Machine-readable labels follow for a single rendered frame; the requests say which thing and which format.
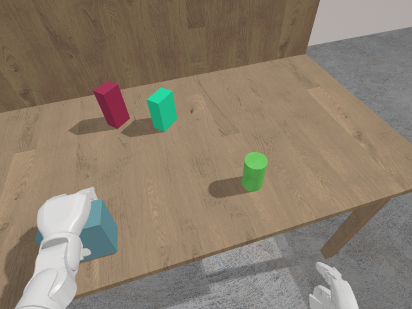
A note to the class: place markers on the left robot forearm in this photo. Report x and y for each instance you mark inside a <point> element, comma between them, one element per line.
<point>53,285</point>

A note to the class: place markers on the sponge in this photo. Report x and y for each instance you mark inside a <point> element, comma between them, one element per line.
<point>100,233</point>

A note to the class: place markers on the right robot hand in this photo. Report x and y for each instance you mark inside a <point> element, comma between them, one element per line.
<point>340,294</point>

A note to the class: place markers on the table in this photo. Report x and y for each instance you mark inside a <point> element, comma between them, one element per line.
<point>241,83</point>

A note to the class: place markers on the left robot hand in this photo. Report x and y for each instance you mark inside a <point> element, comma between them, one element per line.
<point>66,213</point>

